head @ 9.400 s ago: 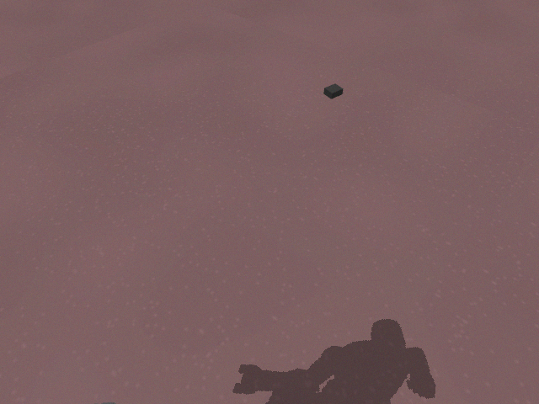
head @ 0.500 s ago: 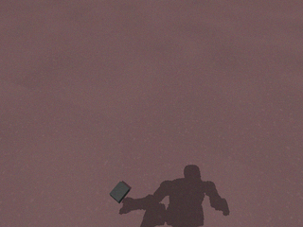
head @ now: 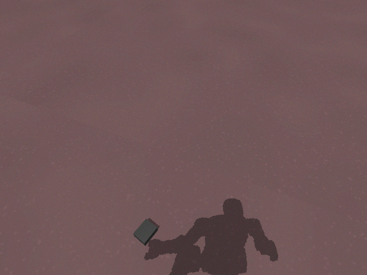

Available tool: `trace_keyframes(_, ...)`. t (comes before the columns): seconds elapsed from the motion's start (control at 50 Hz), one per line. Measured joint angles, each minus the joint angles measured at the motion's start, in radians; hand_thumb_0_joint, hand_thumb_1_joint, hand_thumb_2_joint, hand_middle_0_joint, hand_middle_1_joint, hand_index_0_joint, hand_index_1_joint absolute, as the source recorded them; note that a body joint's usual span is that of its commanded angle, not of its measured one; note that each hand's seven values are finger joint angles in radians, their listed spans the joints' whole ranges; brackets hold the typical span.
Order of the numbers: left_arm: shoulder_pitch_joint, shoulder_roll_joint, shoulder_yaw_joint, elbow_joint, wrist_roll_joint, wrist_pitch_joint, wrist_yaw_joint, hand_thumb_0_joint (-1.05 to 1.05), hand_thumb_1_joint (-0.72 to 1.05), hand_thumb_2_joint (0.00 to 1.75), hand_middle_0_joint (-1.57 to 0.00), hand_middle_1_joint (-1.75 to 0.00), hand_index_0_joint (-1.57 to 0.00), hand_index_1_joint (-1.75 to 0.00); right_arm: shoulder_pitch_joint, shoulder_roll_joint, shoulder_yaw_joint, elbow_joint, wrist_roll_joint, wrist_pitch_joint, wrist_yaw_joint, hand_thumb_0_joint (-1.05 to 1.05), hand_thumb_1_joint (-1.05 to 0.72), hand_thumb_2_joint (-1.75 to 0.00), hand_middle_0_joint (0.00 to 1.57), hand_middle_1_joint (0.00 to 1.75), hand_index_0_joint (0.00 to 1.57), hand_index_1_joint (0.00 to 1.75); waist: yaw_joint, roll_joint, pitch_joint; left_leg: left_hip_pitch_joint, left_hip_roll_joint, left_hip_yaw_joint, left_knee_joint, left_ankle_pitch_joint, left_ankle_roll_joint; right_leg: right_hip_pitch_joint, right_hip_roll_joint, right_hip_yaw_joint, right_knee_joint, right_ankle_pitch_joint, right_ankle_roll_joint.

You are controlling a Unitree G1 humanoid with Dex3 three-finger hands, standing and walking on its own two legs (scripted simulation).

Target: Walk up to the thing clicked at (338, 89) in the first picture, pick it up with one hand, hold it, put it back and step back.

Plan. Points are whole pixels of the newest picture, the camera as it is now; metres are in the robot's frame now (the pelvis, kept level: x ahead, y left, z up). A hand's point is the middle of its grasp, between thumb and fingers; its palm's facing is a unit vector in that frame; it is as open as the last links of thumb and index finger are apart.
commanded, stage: stand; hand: left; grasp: from above
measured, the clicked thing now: (145, 231) +0.43 +0.22 -0.76
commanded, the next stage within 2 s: rise first in 0.76 s
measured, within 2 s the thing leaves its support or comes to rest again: neither
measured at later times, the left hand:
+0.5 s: hand out of the picture +0.07 +0.25 -0.16, palm faces -0.03 -0.94 -0.34, open 7.4 cm
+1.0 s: hand out of the picture +0.12 +0.25 -0.16, palm faces +0.03 -0.95 -0.32, open 7.9 cm
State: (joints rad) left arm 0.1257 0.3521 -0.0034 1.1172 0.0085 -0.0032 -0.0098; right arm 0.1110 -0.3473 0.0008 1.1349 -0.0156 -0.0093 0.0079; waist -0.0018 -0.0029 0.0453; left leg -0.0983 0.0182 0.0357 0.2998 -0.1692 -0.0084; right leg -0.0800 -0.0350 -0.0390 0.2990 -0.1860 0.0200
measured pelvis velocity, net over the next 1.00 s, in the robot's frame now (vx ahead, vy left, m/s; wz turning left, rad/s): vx -0.01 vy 0.00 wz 0.01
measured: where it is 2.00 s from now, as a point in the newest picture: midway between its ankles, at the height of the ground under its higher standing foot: outside the picture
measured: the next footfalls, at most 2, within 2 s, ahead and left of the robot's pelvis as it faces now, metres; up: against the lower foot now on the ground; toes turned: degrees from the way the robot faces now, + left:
none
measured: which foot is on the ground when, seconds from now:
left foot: down 0.00-1.00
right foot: down 0.00-1.00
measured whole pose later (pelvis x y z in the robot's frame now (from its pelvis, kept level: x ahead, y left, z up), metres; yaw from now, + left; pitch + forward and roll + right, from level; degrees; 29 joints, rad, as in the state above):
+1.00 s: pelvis -0.01 +0.00 -0.01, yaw +0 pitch +3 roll +0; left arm 0.00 0.33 0.07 1.07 0.00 -0.02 0.01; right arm 0.17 -0.31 0.00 0.90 0.04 -0.03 -0.03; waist -0.01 -0.01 0.06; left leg -0.28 0.02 0.03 0.45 -0.22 0.00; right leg -0.26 -0.04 -0.04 0.45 -0.24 0.02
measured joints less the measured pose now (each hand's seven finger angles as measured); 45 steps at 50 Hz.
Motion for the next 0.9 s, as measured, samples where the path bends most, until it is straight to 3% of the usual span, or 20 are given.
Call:
trace_keyframes(0.88,-0.002,-0.001,-0.003,-0.007,0.0,-0.002,0.002,0.0,0.9,0.9,-0.2,-0.3,-0.2,-0.3,-0.001,-0.001,-0.001,-0.004,0.0,0.001,0.0,0.01,-0.9,-0.9,0.21,0.3,0.21,0.3,-0.001,0.0,-0.002,0.001,-0.002,0.001,0.004,-0.011,0.002,0.003,-0.002,0.001,-0.001,-0.008,0.003)
trace_keyframes(0.9,0.006,-0.004,0.003,-0.032,-0.01,0.0,0.006,0.0,0.9,0.91,-0.2,-0.31,-0.2,-0.3,0.013,0.0,0.002,-0.041,0.015,0.005,-0.007,0.01,-0.9,-0.9,0.21,0.3,0.21,0.3,-0.004,0.0,-0.011,-0.023,-0.002,0.0,0.02,-0.016,0.003,-0.021,-0.003,0.001,0.016,-0.014,0.002)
